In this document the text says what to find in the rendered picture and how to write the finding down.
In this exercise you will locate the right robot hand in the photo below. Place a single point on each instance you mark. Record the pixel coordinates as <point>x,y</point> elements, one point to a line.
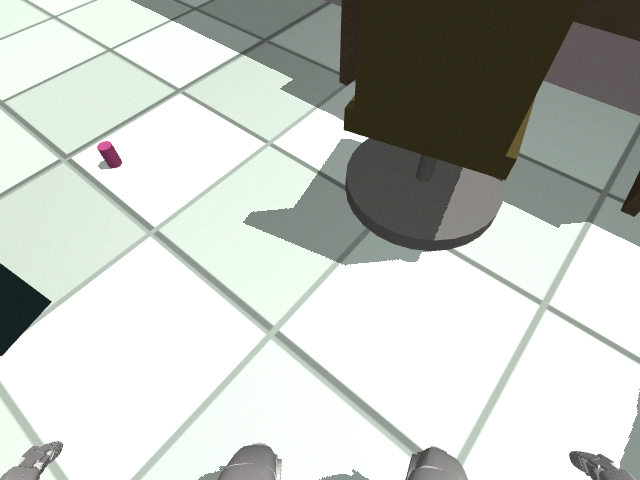
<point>598,467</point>

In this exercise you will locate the office chair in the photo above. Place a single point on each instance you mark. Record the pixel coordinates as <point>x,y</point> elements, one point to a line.
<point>444,91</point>

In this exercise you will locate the left robot hand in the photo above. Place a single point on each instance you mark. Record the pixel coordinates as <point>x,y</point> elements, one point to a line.
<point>34,461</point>

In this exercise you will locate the desk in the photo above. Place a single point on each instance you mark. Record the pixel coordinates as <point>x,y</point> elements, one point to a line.
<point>621,17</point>

